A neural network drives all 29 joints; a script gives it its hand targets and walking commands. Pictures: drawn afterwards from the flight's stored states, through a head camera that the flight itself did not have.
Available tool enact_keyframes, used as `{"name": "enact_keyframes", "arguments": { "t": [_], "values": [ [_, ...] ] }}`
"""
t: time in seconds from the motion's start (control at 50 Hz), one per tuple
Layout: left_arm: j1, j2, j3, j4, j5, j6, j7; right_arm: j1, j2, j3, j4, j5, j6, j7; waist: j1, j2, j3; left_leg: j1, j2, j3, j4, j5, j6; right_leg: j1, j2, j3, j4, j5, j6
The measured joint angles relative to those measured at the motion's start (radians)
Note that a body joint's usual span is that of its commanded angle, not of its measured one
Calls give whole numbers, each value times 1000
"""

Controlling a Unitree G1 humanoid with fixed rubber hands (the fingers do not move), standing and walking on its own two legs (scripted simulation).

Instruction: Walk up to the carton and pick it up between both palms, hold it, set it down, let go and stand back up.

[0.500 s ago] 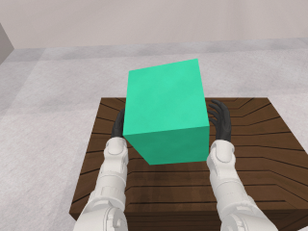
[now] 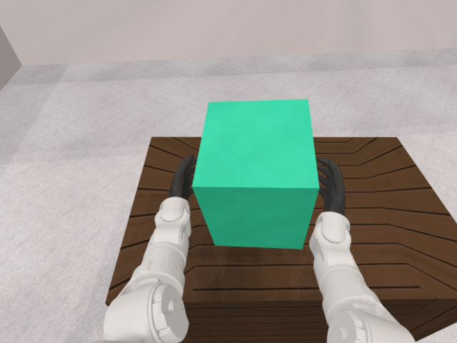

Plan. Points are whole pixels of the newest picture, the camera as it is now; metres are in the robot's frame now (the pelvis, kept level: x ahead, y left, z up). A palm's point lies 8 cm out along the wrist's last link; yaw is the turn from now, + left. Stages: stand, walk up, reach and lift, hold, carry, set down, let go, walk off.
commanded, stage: set down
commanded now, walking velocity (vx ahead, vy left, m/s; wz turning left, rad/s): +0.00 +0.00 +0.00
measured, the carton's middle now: (257, 178) +0.44 -0.06 +0.04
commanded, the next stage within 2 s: none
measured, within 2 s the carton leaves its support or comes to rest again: rests again in 1.96 s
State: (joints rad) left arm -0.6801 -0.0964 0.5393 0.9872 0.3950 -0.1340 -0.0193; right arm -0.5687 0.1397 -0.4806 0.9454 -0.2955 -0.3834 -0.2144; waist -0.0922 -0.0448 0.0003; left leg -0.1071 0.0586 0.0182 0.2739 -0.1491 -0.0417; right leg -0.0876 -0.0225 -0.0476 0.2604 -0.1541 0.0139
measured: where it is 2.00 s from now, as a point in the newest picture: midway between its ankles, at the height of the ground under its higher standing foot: outside the picture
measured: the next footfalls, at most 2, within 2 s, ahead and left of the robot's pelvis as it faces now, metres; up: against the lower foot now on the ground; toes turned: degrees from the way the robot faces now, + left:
none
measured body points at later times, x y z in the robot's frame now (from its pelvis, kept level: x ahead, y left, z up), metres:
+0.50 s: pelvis +0.03 -0.01 +0.00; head +0.09 +0.00 +0.44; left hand +0.43 +0.10 +0.00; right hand +0.38 -0.18 +0.00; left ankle +0.00 +0.14 -0.75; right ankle -0.01 -0.13 -0.75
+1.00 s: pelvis +0.00 +0.00 +0.00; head +0.11 +0.01 +0.43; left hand +0.39 +0.10 -0.05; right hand +0.33 -0.18 -0.04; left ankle +0.00 +0.14 -0.75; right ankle -0.01 -0.12 -0.75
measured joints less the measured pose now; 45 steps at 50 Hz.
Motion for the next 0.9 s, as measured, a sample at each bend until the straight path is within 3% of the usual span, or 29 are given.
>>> {"name": "enact_keyframes", "arguments": {
  "t": [0.06,0.12,0.22,0.3,0.38,0.5,0.56,0.6,0.68,0.74,0.82,0.9],
  "values": [
    [0,11,1,2,17,85,-29,0,4,-27,13,-9,72,13,0,-32,68,13,-1,0,-3,7,0,12,-1,0,0,4,0],
    [7,18,-43,-4,17,107,-16,4,12,-57,12,-12,85,32,0,-46,120,-9,-1,0,-2,13,0,-10,-1,0,-1,11,0],
    [21,6,-156,-25,17,37,98,12,25,-120,9,-35,-15,50,-1,-4,22,-173,0,0,15,16,-2,-165,0,0,-1,22,0],
    [21,-7,-143,-22,16,-76,152,12,29,-119,6,-52,-107,56,4,45,-109,-255,1,1,23,12,-5,-243,0,0,-1,16,-1],
    [-4,-6,-34,44,16,-148,113,10,35,-105,14,-69,-123,45,15,51,-141,-225,1,9,35,11,-6,-207,-1,0,0,1,-1],
    [-10,18,14,94,17,-90,7,7,32,-104,45,-76,-52,-4,9,40,-2,-132,9,12,1,-11,-4,-126,5,-16,0,-22,-1],
    [-8,31,-26,92,18,-80,7,10,33,-103,50,-76,-53,-17,5,29,92,-139,10,12,6,-8,-4,-129,5,-20,-1,-11,-1],
    [5,35,-69,84,17,-115,12,36,34,-103,49,-77,-104,-19,0,25,97,-184,11,12,23,-7,-4,-166,5,-20,-1,-2,-1],
    [17,25,-139,71,16,-178,102,74,36,-111,75,-77,-180,-10,0,29,-44,-339,14,12,66,2,-11,-301,7,-20,-1,18,-7],
    [17,22,-128,73,16,-235,138,72,41,-113,79,-77,-227,15,0,30,-121,-392,15,13,92,10,-15,-342,8,-20,-1,22,-11],
    [-3,20,-62,128,16,-267,130,44,42,-135,100,-81,-233,19,1,35,-164,-384,15,13,91,12,-15,-335,8,-20,-1,19,-11],
    [-33,32,-9,194,17,-250,81,12,30,-167,128,-97,-199,11,2,45,-106,-333,21,13,62,4,-10,-299,14,-25,-1,25,-11]
  ]
}}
